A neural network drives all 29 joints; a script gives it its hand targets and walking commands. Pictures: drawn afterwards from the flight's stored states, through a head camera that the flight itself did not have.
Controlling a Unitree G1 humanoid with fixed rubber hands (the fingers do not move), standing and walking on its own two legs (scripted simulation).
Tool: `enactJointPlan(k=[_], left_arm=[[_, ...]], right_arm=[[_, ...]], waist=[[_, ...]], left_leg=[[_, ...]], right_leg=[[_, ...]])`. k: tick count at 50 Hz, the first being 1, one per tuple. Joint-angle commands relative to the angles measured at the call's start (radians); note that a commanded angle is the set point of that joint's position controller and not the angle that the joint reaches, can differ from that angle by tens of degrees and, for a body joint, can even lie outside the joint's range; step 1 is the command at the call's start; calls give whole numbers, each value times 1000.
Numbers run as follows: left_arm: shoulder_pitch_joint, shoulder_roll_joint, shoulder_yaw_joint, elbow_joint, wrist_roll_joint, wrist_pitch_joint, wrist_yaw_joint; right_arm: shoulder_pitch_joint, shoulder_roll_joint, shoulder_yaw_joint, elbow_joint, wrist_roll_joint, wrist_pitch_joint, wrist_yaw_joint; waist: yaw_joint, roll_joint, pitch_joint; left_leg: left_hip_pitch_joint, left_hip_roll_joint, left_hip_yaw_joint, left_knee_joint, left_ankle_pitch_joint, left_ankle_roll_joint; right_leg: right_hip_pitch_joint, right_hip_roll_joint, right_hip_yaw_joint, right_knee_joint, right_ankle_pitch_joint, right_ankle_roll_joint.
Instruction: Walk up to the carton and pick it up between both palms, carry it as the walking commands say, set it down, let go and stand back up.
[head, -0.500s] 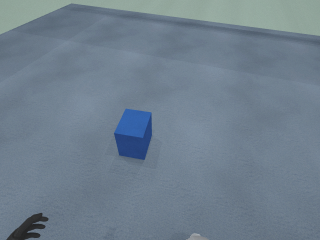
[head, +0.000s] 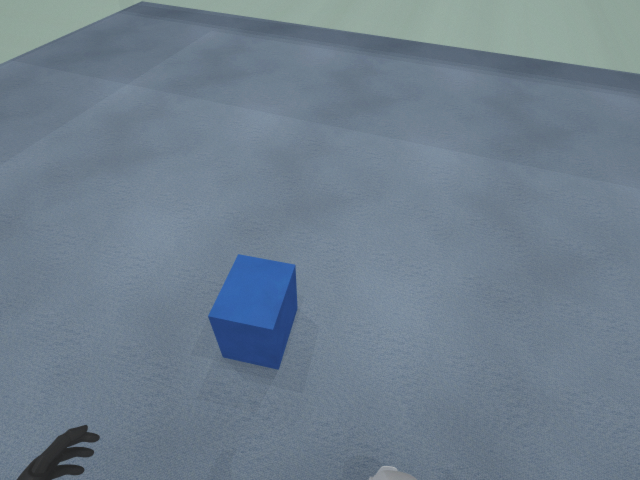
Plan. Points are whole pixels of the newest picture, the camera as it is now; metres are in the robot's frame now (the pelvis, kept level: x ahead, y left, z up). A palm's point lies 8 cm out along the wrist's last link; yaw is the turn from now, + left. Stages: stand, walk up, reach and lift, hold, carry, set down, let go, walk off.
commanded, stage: walk up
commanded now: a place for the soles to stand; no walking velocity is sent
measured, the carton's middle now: (258, 311) +0.74 +0.19 -0.61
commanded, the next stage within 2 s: none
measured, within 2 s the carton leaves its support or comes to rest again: neither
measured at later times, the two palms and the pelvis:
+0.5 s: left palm (64, 395) +0.26 +0.35 -0.07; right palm (491, 347) +0.33 -0.26 -0.06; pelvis +0.17 +0.02 +0.00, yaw +0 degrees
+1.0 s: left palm (75, 294) +0.42 +0.40 -0.06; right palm (462, 346) +0.34 -0.22 -0.07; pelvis +0.24 +0.09 +0.01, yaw -7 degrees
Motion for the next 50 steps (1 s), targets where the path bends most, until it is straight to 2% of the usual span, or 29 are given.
enactJointPlan(k=[1, 4, 9, 12, 13, 14, 15, 16, 17, 18, 20, 21, 22, 23, 24, 25, 27, 30, 32, 33, 34, 36, 37, 39, 41, 43, 45, 47, 50], left_arm=[[189, 300, 109, -62, 39, -15, 100], [100, 273, 90, -67, 32, -27, 100], [0, 264, 87, -72, 33, -27, 103], [-37, 241, 73, -86, 17, -20, 102], [-56, 206, 60, -88, 9, -15, 102], [-11, 171, 44, -85, -3, -13, 95], [-4, 125, 30, -108, -34, -1, 88], [9, 131, 38, -119, -38, 21, 93], [-16, 180, 53, -123, -28, 32, 100], [-12, 187, 52, -109, -22, 36, 105], [31, 157, 50, -88, -29, 23, 107], [99, 145, 46, -79, -41, 13, 104], [202, 137, 50, -27, -37, 5, 102], [265, 122, 56, -3, -35, 6, 104], [237, 197, 75, -12, -15, 5, 110], [131, 265, 86, -64, 8, 1, 118], [82, 307, 99, -54, 15, 3, 133], [-6, 273, 82, -69, 1, 11, 129], [-78, 204, 52, -86, -18, 23, 113], [-73, 179, 46, -94, -31, 18, 107], [-34, 145, 40, -100, -51, 9, 101], [60, 146, 48, -54, -57, 21, 108], [75, 125, 46, -47, -49, 29, 114], [34, 186, 64, -43, -25, 27, 105], [3, 199, 74, -40, -15, 37, 109], [-27, 198, 75, -42, -16, 47, 118], [-38, 175, 71, -29, -38, 50, 119], [-92, 100, 49, -43, -48, 63, 113], [-112, 108, 41, -41, -40, 52, 107]], right_arm=[[-160, -219, -89, -207, -14, 14, 10], [-128, -190, -90, -178, -3, 7, 10], [-81, -177, -83, -143, -12, 22, 46], [-14, -178, -93, -114, -11, 28, 51], [23, -205, -103, -85, -13, 30, 43], [71, -253, -123, -79, -24, 27, 32], [34, -334, -139, -107, -32, 26, 15], [-45, -345, -138, -145, -27, 27, -5], [-89, -320, -128, -155, -8, 30, -19], [-101, -253, -105, -141, -9, 33, -21], [-163, -207, -85, -142, -8, 43, -17], [-211, -215, -86, -149, -6, 49, -21], [-279, -192, -86, -158, 6, 58, -20], [-310, -179, -69, -154, -2, 59, -12], [-294, -118, -52, -152, 0, 59, -7], [-257, -155, -63, -163, 10, 69, -16], [-242, -203, -97, -147, 7, 84, -23], [-192, -159, -79, -84, -2, 76, -19], [-119, -156, -72, -42, -6, 57, -11], [-104, -197, -89, -31, -16, 45, -12], [-142, -263, -113, -39, -23, 42, -12], [-268, -213, -99, -58, 0, 45, -9], [-283, -160, -76, -47, -2, 50, -1], [-262, -172, -85, -43, 13, 66, 8], [-207, -173, -76, -9, 14, 74, 1], [-190, -182, -77, 7, 12, 61, 6], [-195, -192, -96, -3, 14, 55, 5], [-186, -195, -93, 5, 5, 57, -2], [-241, -199, -88, -7, 13, 74, -8]], waist=[[148, -21, -56], [109, -132, -82], [41, -214, -10], [-39, -115, -14], [-66, -37, -38], [-109, 73, -119], [-112, 294, -115], [-84, 307, -136], [-73, 203, -69], [-67, 133, -20], [-31, 179, -18], [23, 247, -47], [80, 185, -109], [130, 141, -71], [122, -121, -12], [70, -132, 19], [39, -47, -17], [28, -185, -63], [-20, -213, -123], [-37, -140, -170], [-31, -1, -229], [42, -32, -226], [62, -31, -193], [73, -95, -156], [66, -90, -169], [42, -38, -171], [2, 55, -230], [-31, 207, -167], [0, 173, -63]], left_leg=[[-637, -53, -149, 481, 4, 36], [-512, -12, -166, 374, 11, 30], [-268, -2, -56, 45, 73, 28], [79, -77, 70, -111, 281, 50], [158, -129, 84, -162, 270, 71], [192, -21, -100, -328, 196, 135], [153, 216, -429, -500, 197, 269], [109, 321, -594, -564, 190, 370], [56, 305, -509, -544, 193, 387], [-7, 275, -424, -488, 325, 372], [-83, 190, -232, -373, 480, 272], [-73, 173, -177, -308, 468, 217], [-133, 121, -87, -272, 301, 165], [-246, 86, -50, -131, 203, 115], [-363, -26, 17, 61, 121, 38], [-385, -78, -81, 133, 7, 4], [-328, -78, -182, 184, -30, 4], [-271, -65, -151, 12, -51, 12], [-41, -72, -70, -267, 162, 35], [85, -55, -112, -337, 335, 73], [160, 32, -281, -344, 500, 151], [78, 110, -298, -231, 867, 250], [19, 72, -195, -174, 913, 192], [-58, -84, -51, -99, 594, 52], [-54, -95, -60, -81, 535, 44], [-36, -58, -56, -137, 679, 71], [124, 50, -173, -248, 943, 180], [189, 192, -271, -329, 1251, 301], [64, 112, -182, -325, 1049, 204]], right_leg=[[490, -360, 721, -489, -577, -211], [402, -348, 479, -372, -299, -248], [125, -281, 251, -362, -236, -230], [-111, -204, 120, -243, -275, -163], [-112, -165, 58, -105, -52, -129], [-85, -64, -45, 190, 92, -71], [-149, 109, -83, 508, -157, -3], [-143, 113, 63, 625, -432, 7], [-136, 68, 104, 659, -436, 22], [-117, 64, 145, 628, -431, 13], [-7, 52, 209, 384, -505, -7], [52, 6, 237, 147, -433, -28], [211, 25, 130, -22, -287, -28], [318, 14, 208, -209, -175, 2], [285, -150, 526, -342, -74, 6], [190, -212, 785, -377, 24, -49], [188, -222, 732, -318, 87, -125], [266, -207, 528, -175, 324, -168], [186, -154, 306, -72, 462, -114], [152, -91, 216, 51, 503, -53], [111, -26, 181, 186, 461, -7], [201, 45, 141, 118, 172, 31], [275, 25, 198, -61, 131, 7], [289, -103, 314, -73, 493, -84], [309, -161, 309, -21, 653, -160], [313, -112, 192, 57, 752, -108], [196, 35, 103, 201, 428, -1], [48, 124, 104, 205, -458, 16], [99, 76, 82, -10, -371, -1]])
